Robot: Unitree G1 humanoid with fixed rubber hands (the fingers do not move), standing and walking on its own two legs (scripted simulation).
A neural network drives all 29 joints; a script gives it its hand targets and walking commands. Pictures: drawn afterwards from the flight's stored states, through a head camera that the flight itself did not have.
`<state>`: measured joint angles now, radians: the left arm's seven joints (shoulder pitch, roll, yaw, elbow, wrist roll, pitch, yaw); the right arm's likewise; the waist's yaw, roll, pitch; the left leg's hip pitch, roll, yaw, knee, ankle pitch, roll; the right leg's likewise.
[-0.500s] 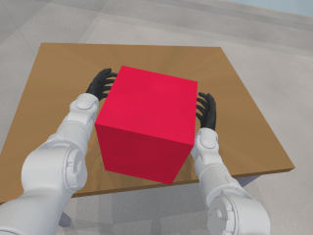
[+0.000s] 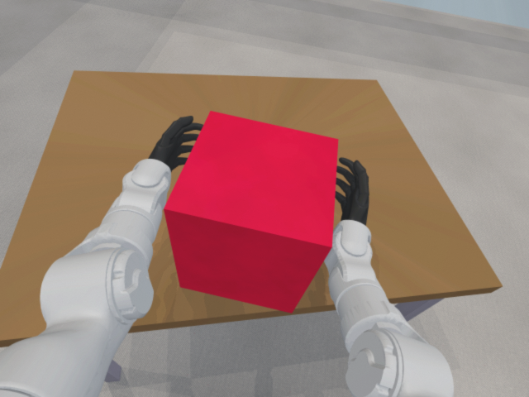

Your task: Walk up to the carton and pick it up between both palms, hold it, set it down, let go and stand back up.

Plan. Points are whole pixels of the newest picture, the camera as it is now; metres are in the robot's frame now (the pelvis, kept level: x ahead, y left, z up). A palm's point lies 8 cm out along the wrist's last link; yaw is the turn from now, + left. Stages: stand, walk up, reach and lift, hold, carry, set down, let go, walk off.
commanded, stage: reach and lift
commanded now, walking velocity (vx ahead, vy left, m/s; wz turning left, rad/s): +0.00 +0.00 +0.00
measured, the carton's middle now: (253, 218) +0.41 -0.03 +0.01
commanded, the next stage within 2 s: none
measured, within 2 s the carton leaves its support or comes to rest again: leaves its support in 0.96 s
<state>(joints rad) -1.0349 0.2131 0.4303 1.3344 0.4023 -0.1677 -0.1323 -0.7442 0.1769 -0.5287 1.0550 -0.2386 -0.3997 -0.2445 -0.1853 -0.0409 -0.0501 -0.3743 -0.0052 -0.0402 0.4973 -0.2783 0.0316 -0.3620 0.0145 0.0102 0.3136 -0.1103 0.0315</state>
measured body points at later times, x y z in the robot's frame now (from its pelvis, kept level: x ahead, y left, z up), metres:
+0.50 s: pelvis +0.00 +0.00 +0.00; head +0.06 +0.04 +0.44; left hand +0.48 +0.11 +0.08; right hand +0.38 -0.18 +0.07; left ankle -0.03 +0.09 -0.74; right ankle +0.02 -0.15 -0.74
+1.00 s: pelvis -0.03 +0.00 +0.00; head +0.01 +0.03 +0.45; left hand +0.44 +0.11 +0.09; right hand +0.36 -0.19 +0.07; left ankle -0.03 +0.09 -0.74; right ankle +0.02 -0.15 -0.74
